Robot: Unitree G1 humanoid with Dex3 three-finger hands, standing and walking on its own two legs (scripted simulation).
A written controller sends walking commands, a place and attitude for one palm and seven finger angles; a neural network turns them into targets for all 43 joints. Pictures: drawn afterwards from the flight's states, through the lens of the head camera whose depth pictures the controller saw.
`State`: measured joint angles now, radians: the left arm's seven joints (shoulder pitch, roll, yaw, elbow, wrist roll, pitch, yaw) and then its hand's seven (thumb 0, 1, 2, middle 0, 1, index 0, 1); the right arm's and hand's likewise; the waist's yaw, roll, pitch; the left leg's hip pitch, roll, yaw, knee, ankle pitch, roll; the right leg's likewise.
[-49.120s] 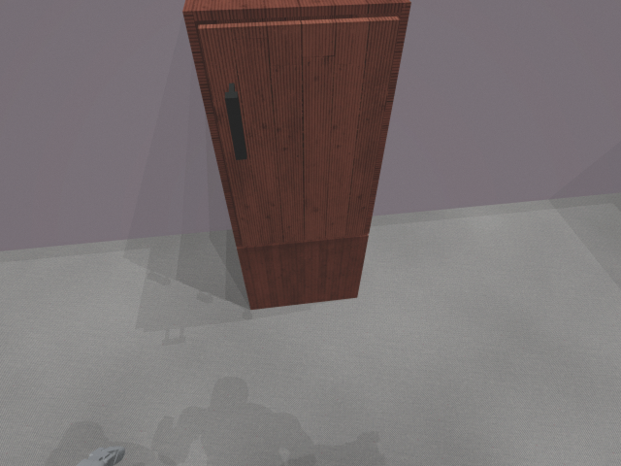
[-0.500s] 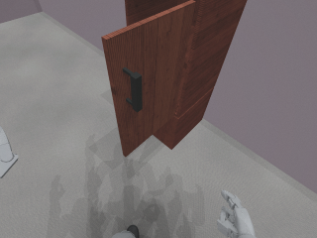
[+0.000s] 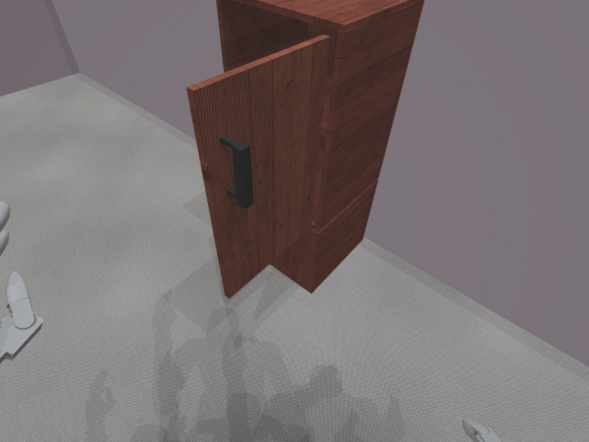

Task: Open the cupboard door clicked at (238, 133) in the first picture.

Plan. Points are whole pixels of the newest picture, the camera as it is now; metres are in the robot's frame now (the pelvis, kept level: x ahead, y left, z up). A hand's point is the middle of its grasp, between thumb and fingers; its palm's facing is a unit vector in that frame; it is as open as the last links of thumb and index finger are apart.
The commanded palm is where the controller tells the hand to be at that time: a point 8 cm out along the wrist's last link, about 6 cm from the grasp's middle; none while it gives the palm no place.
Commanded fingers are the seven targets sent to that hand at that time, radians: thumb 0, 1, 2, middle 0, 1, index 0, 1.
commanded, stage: stop stepping back and stand still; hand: left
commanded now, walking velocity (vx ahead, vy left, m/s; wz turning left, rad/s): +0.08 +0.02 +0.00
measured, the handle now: (235, 172) +0.58 +0.15 +0.05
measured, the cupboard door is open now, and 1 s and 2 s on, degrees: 89 89 89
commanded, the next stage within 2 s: let the arm hang, fingers relaxed in 0.38 s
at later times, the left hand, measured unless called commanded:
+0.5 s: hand (17, 341) +0.18 +0.28 +0.15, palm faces +0.41 -0.79 -0.46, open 7.4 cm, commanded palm none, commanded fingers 0.00 0.90 0.90 -0.20 -0.30 -0.20 -0.30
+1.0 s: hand out of the picture -0.08 +0.22 -0.17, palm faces +0.05 -0.97 -0.24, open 7.3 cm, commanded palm none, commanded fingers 0.00 0.90 0.90 -0.20 -0.30 -0.20 -0.30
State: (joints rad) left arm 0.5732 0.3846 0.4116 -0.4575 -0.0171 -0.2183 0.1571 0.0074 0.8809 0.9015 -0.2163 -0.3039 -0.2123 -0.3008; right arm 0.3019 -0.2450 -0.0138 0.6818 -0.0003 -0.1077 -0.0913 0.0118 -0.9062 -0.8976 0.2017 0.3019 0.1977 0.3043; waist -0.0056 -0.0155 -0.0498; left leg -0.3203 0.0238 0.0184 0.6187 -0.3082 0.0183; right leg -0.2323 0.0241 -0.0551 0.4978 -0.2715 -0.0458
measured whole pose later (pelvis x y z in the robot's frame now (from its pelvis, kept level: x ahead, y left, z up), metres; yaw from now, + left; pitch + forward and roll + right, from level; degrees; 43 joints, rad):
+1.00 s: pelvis -0.03 +0.02 +0.00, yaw +2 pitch -1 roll -1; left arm 0.31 0.24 0.02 1.14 0.01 0.03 0.01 0.00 0.93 0.90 -0.21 -0.30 -0.20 -0.30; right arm 0.30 -0.22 0.00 1.12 -0.02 0.04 -0.01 0.01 -0.91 -0.90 0.20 0.30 0.20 0.30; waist 0.01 0.00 0.07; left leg -0.26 0.01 0.00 0.45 -0.17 0.00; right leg -0.21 -0.01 -0.09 0.43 -0.20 -0.03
